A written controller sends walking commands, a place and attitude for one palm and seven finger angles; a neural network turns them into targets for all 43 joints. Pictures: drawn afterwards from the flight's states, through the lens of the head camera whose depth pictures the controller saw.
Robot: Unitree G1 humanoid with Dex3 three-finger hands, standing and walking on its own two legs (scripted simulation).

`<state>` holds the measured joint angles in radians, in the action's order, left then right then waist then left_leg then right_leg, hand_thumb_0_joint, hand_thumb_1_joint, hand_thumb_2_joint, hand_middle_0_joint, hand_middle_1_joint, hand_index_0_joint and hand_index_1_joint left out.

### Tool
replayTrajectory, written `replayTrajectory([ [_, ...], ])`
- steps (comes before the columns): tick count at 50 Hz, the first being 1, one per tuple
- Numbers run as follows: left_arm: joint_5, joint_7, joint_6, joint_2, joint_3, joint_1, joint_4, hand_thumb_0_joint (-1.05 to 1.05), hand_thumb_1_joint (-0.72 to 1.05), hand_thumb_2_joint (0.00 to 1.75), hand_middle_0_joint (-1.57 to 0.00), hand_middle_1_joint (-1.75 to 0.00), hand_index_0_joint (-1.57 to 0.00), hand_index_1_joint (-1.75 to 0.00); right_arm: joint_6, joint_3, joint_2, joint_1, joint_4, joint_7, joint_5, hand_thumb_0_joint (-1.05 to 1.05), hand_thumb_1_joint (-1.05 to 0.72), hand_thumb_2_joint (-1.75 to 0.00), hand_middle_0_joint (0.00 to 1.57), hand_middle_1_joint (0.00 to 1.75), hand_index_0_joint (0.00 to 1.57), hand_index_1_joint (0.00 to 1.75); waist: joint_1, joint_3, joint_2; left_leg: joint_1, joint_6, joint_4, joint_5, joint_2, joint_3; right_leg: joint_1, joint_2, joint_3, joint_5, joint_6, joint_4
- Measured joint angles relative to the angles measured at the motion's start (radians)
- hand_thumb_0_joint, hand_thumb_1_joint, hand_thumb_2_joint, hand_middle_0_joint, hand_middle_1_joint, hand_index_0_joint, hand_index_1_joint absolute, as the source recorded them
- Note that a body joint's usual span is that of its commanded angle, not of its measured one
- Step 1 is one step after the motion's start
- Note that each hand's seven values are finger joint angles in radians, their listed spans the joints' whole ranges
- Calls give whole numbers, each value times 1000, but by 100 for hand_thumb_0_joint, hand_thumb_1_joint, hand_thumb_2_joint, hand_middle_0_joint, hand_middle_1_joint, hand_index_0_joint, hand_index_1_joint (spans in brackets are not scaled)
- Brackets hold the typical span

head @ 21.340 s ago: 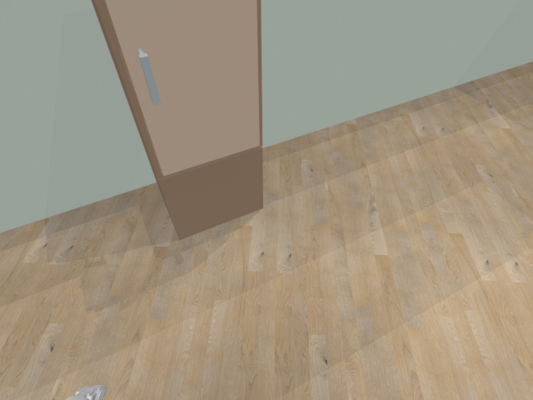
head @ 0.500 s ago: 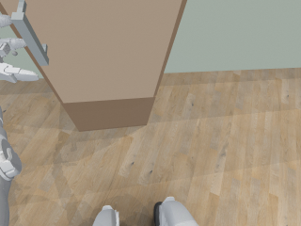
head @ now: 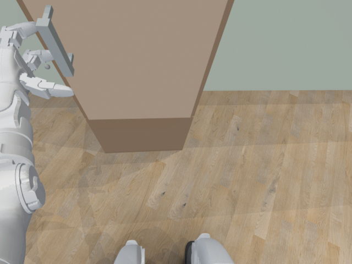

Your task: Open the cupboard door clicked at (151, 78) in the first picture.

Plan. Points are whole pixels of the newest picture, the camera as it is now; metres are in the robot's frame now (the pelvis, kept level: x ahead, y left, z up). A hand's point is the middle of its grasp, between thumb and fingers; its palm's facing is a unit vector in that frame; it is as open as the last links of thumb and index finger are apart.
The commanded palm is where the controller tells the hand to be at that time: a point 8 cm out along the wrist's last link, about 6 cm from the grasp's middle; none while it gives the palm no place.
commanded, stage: slide the fingers in behind the handle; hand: left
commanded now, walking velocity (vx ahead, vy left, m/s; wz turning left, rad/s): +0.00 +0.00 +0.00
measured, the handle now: (59, 44) +0.57 +0.24 +0.09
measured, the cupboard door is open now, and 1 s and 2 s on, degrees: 0 0 0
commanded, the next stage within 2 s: move the hooked fingers beside the handle in 0.28 s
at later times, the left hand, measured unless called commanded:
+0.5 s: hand (44, 65) +0.51 +0.26 +0.09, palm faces +0.09 -1.00 -0.01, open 15.3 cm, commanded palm +0.50 +0.26 +0.09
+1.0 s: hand (42, 65) +0.51 +0.26 +0.09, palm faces +0.07 -1.00 -0.01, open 15.1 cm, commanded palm +0.50 +0.28 +0.09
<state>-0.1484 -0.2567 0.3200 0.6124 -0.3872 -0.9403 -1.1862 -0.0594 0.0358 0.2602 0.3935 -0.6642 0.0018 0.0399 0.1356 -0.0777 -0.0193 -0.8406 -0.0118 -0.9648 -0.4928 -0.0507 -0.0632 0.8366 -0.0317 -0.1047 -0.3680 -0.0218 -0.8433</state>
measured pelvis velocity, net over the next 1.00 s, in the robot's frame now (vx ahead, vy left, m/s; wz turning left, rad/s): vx -0.01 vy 0.01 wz -0.02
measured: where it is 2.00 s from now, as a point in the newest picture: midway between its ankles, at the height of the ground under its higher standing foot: outside the picture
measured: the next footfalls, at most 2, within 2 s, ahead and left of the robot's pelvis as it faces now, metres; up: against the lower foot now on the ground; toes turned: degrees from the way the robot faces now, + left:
none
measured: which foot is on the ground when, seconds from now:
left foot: down 0.00-1.00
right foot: down 0.00-1.00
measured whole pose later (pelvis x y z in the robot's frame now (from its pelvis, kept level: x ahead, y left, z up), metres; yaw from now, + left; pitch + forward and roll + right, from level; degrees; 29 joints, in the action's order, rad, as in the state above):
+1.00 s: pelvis -0.01 +0.01 +0.00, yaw -1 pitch +22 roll -4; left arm -0.12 -0.35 0.32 0.69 -0.45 -0.94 -1.22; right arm -0.06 0.05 0.27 0.42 -0.64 0.01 0.03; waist 0.16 -0.07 -0.02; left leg -0.86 0.00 -0.98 -0.49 -0.06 -0.04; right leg 0.86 -0.02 -0.08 -0.35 -0.03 -0.84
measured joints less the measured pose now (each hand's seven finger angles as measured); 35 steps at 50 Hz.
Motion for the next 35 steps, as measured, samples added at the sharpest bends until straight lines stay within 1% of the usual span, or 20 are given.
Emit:
replayTrajectory([
  [5, -4, -6, 7, 10, 10, -16, -22, -1, -50, 30, -30, -120, 0, -105, 8, 2, 4, 1, -8, 3, 0, 1, -90, -90, 20, 30, 20, 30, 2, 5, -1, -6, -2, -4, 2, 1, -5, 5, -1, -4, -1, 3, -6],
  [11, -2, -20, 9, 28, 7, -34, -42, -1, -50, 30, -30, -120, 0, -106, 17, 4, 11, 5, -13, 6, -1, 1, -90, -90, 20, 30, 20, 30, 8, 6, 2, -19, -4, -10, 5, 2, -7, 19, -1, -4, 0, 5, -14],
  [26, 13, -64, -5, 78, -12, -71, -59, -1, -50, 30, -30, -120, -3, -114, 28, 11, 16, 17, -4, 12, -3, 1, -90, -90, 20, 30, 20, 30, 28, 7, 11, -56, 0, -27, 8, 0, -5, 52, 1, -1, 10, 2, -21],
  [31, 16, -73, -10, 83, -25, -59, -50, -1, -50, 30, -30, -120, -4, -115, 22, 12, 13, 24, 1, 10, -3, 1, -90, -90, 20, 30, 20, 30, 30, 6, 9, -52, 4, -25, 7, -1, 2, 49, 3, 6, 15, -1, -14],
  [35, 13, -71, -10, 74, -29, -41, -37, -1, -50, 30, -30, -120, -4, -114, 17, 13, 8, 32, 4, 9, -3, 1, -90, -90, 20, 30, 20, 30, 28, 6, 6, -42, 6, -18, 7, -1, 8, 40, 4, 12, 17, -4, -6],
])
